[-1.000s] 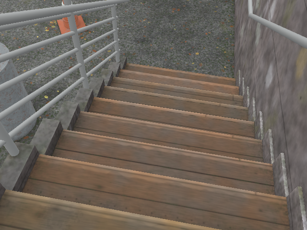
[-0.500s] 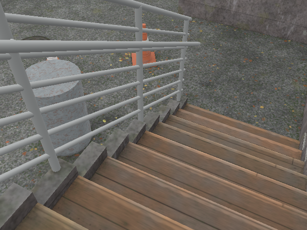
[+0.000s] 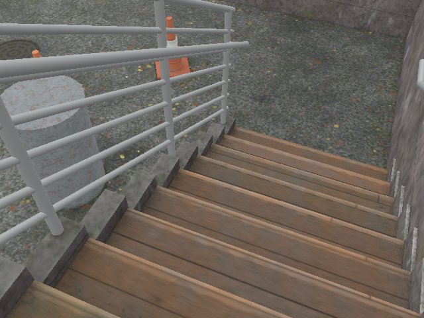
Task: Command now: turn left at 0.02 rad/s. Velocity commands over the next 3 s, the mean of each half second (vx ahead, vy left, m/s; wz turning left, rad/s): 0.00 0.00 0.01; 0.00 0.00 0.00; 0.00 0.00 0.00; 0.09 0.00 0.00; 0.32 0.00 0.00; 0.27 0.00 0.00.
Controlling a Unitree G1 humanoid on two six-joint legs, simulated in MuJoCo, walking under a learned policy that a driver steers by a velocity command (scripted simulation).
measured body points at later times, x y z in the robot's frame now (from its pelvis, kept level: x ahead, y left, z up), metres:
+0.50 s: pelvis +0.00 +0.01 +0.01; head +0.01 +0.01 +0.45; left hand -0.04 +0.22 -0.15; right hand +0.03 -0.23 -0.15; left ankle -0.01 +0.14 -0.74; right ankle -0.03 -0.13 -0.74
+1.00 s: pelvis +0.00 +0.01 +0.01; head +0.02 +0.01 +0.46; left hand -0.05 +0.21 -0.15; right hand -0.01 -0.22 -0.15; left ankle -0.01 +0.14 -0.74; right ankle -0.03 -0.13 -0.74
